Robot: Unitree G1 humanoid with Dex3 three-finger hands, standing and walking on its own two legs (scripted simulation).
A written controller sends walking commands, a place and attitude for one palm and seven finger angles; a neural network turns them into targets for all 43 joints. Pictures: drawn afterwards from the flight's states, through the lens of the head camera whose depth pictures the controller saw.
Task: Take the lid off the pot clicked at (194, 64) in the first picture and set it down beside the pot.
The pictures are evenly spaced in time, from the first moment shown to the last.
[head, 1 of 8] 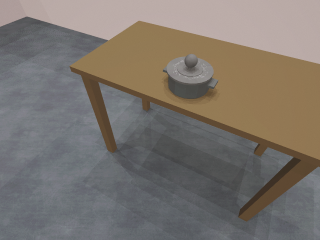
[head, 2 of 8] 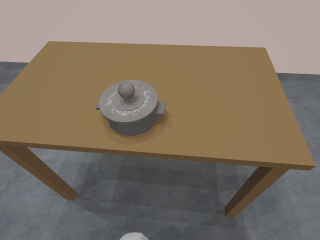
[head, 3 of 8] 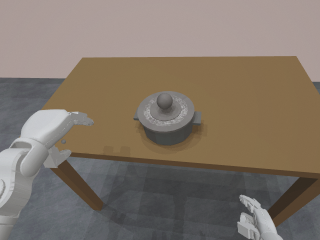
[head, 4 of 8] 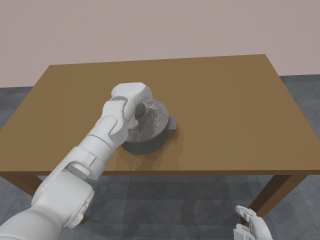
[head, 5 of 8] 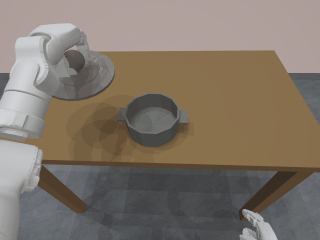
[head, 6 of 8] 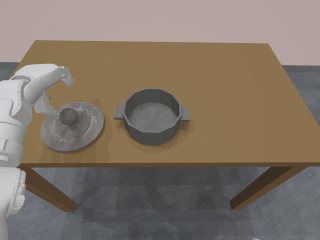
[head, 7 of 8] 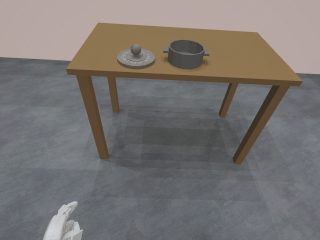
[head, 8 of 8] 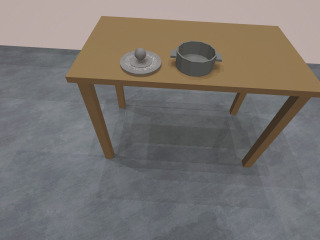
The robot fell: no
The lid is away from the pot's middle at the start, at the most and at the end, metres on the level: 0.00 0.26 0.24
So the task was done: yes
